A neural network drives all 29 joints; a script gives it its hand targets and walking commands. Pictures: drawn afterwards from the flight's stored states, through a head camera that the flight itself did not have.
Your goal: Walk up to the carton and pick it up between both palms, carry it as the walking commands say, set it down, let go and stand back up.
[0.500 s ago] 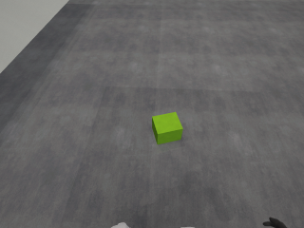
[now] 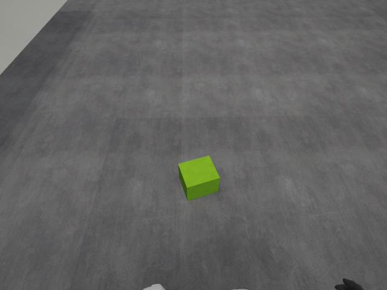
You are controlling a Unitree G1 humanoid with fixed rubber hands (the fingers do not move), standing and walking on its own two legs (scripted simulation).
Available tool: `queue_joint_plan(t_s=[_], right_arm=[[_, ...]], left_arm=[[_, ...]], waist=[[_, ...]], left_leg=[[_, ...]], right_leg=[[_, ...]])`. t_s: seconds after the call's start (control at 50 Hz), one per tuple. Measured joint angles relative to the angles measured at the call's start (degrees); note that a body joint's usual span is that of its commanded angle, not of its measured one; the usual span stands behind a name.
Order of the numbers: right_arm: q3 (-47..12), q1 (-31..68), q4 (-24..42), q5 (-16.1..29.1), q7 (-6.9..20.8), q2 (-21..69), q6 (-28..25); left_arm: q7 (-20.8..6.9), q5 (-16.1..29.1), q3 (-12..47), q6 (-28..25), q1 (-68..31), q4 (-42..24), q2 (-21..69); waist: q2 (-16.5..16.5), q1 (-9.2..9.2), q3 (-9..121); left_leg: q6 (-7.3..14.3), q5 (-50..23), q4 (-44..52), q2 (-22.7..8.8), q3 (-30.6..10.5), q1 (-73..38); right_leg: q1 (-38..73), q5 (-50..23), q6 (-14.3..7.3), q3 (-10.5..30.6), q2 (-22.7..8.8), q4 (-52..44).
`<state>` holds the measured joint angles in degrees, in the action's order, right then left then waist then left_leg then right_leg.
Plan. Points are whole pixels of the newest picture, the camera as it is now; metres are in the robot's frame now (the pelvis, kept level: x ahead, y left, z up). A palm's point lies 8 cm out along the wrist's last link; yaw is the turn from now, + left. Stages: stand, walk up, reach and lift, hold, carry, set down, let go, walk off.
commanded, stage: walk up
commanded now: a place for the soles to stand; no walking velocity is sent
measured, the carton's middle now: (198, 177) +0.80 -0.02 -0.67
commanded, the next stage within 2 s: none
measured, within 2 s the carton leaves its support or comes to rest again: neither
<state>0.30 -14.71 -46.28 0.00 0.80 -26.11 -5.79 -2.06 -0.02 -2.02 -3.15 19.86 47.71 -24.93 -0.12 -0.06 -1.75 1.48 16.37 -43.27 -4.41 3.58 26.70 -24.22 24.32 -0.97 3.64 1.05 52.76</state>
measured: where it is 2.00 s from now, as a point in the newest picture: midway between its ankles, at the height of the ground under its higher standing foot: outside the picture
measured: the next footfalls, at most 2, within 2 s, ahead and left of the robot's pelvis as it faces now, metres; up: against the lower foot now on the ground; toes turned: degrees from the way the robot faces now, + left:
right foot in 0.20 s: +0.13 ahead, -0.15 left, +0.00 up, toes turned +0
left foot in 0.46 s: +0.21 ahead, +0.13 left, +0.00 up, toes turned +2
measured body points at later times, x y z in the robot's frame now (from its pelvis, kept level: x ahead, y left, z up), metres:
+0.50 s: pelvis +0.09 -0.01 +0.00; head +0.12 +0.00 +0.45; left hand +0.15 +0.32 -0.11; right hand +0.18 -0.33 -0.10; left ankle +0.17 +0.12 -0.71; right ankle +0.09 -0.15 -0.70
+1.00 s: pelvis +0.19 -0.01 +0.00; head +0.22 -0.01 +0.45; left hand +0.25 +0.32 -0.11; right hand +0.26 -0.34 -0.10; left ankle +0.28 +0.11 -0.71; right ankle +0.18 -0.14 -0.71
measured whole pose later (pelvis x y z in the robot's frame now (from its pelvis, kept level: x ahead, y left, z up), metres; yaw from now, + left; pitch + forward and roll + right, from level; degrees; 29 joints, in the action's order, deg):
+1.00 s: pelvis +0.19 -0.01 +0.00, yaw -4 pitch +1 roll -1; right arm 0.3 -15.5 -46.2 0.0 1.3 -26.0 -4.1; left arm -1.0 0.0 -2.0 -3.7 19.2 49.6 -24.9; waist 0.9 0.7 -2.5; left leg 1.5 13.9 -42.4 -3.3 1.8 28.5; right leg -22.3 23.8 -0.9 1.5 0.0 46.5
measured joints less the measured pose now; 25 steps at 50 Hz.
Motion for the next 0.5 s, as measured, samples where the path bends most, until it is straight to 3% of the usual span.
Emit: queue_joint_plan(t_s=[0.12, 0.18, 0.24, 0.32, 0.44, 0.5], right_arm=[[0.0, -0.5, 0.0, 0.0, 0.0, 0.0, 0.0], [0.0, -0.5, 0.0, 0.0, 0.4, 0.0, 0.1], [0.0, -0.4, -0.1, 0.0, 0.4, 0.1, 1.4], [0.0, -0.4, 0.0, 0.0, 0.4, 0.0, 2.1], [0.0, -0.5, 0.1, 0.0, 0.4, 0.0, 2.0], [0.0, -0.6, 0.0, 0.0, 0.4, 0.0, 0.9]], left_arm=[[-1.3, 0.0, 0.0, -0.2, -1.7, 0.6, -0.7], [-1.5, 0.0, 0.0, -1.1, -1.9, 0.6, -1.2], [-0.5, 0.0, 0.0, -2.5, -1.8, 0.9, -1.6], [0.4, 0.0, 0.0, -2.5, -0.8, 1.3, -0.6], [0.5, 0.0, 0.0, -1.7, 0.3, 1.3, -0.6], [0.3, 0.0, 0.0, -0.7, -0.1, 1.2, -0.4]], waist=[[-0.4, -0.48, -0.6], [-0.4, -0.5, 0.1], [-0.2, -0.43, -0.3], [0.7, 0.26, 0.1], [0.8, 0.53, 0.5], [0.7, 0.44, -0.2]], left_leg=[[0.0, 0.8, 4.0, -0.7, 1.3, -6.1], [0.0, 1.7, 4.1, -1.2, 1.6, -6.5], [0.2, 6.2, -5.9, -1.5, 0.6, -3.6], [0.2, 7.1, -16.6, -0.3, -1.2, 2.4], [0.2, 7.2, -4.0, -0.1, -1.3, 3.1], [0.0, 1.1, -1.3, 0.2, -1.0, 1.2]], right_leg=[[-1.5, 0.1, 0.0, 0.0, -1.2, 2.0], [-0.8, -0.2, 0.0, -0.6, -1.4, -5.3], [0.5, -5.1, 0.0, -1.3, -1.0, -8.4], [1.0, -3.3, 0.0, -1.2, -0.6, -7.8], [1.2, -1.3, 0.0, -1.2, -0.6, -7.8], [0.8, -0.2, 0.0, -1.1, -0.7, -3.4]])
